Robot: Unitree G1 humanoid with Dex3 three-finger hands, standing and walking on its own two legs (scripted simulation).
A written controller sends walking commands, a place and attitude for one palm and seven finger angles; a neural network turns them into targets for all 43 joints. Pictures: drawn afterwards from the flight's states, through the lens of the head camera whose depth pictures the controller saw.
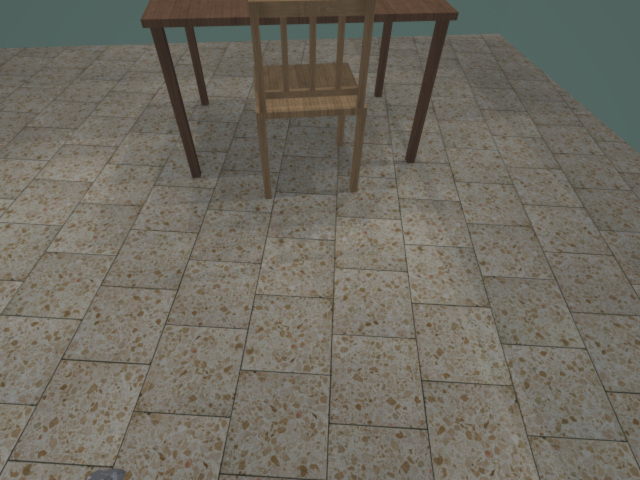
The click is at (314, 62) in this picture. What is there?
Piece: chair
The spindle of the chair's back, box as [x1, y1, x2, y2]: [309, 17, 315, 90]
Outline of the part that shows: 315,17 310,17 310,90 314,89 315,76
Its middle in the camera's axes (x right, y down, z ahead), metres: -0.03 -0.66 +1.39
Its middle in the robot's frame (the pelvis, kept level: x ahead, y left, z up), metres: +1.47 +0.11 -0.11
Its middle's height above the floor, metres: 0.66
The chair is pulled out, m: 0.00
